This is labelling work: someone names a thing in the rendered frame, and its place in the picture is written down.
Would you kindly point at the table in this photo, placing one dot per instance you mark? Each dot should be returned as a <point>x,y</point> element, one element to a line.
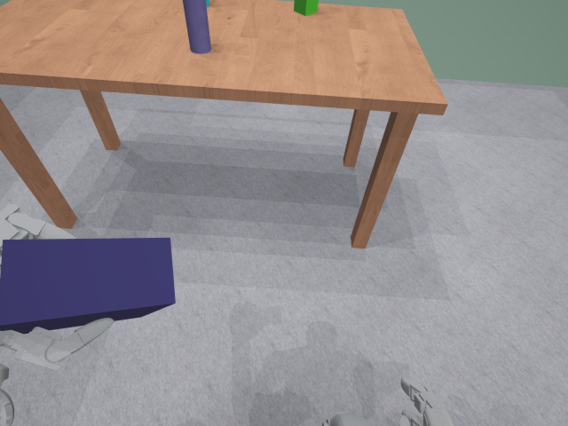
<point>342,56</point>

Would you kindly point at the robot left hand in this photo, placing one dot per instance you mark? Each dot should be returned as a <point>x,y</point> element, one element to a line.
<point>42,347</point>

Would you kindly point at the robot right hand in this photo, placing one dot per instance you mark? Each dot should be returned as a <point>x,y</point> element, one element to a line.
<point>426,403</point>

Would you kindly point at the sponge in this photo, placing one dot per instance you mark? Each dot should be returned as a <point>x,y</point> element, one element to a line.
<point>60,283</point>

